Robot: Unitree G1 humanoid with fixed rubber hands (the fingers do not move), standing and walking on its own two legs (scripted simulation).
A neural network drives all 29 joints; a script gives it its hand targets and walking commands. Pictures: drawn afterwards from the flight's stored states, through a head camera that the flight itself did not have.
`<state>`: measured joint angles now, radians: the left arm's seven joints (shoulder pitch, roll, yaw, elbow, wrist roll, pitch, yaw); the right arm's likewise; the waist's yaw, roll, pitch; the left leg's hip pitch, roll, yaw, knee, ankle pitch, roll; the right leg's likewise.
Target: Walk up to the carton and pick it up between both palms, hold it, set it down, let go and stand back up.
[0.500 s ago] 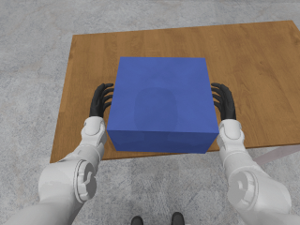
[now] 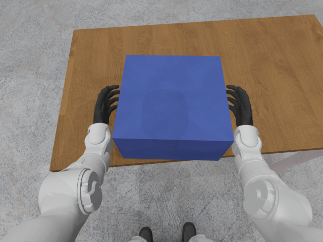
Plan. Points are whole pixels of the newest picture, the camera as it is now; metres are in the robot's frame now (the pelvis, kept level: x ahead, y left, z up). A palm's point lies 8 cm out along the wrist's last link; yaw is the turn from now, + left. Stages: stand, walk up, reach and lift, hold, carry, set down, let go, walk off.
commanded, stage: set down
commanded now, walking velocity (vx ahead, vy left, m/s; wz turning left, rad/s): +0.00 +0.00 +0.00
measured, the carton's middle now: (171, 107) +0.47 -0.02 -0.04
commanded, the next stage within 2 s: none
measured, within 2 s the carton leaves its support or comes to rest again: neither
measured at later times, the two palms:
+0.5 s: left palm (103, 119) +0.42 +0.17 -0.02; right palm (241, 120) +0.41 -0.19 -0.01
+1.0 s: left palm (103, 119) +0.42 +0.17 -0.02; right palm (241, 121) +0.40 -0.19 -0.02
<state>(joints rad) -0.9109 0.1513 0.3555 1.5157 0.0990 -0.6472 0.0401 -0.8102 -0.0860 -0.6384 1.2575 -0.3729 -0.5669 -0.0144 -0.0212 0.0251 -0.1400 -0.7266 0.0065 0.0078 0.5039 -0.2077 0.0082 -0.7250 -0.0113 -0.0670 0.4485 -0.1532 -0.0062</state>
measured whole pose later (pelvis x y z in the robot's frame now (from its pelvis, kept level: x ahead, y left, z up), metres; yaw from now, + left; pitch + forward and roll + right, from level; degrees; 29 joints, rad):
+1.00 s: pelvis -0.01 +0.00 -0.01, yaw +0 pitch +26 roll -1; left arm -0.92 0.15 0.44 1.47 0.19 -0.63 0.03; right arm -0.81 -0.05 -0.71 1.19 -0.40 -0.55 0.02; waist -0.03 0.01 -0.14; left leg -0.81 0.00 0.01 0.57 -0.23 0.01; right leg -0.81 -0.02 -0.07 0.53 -0.18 -0.01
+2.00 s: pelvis -0.03 -0.01 -0.05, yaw -2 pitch +32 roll -1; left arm -1.11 0.38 -0.22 1.47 -0.48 -0.36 -0.03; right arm -1.01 -0.38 0.19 1.31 0.51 -0.30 0.01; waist 0.01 0.01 -0.29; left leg -1.12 0.05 0.02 0.91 -0.35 -0.01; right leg -1.13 0.01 -0.05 0.86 -0.29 -0.02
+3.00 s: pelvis -0.02 -0.01 +0.00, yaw -1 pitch +13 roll -1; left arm -0.80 0.36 -0.04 1.18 -0.31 -0.19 -0.05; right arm -0.72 -0.37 0.16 1.10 0.49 -0.18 -0.03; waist 0.01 -0.01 -0.14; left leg -0.53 0.04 0.02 0.53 -0.22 -0.02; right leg -0.54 0.02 -0.06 0.48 -0.17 -0.02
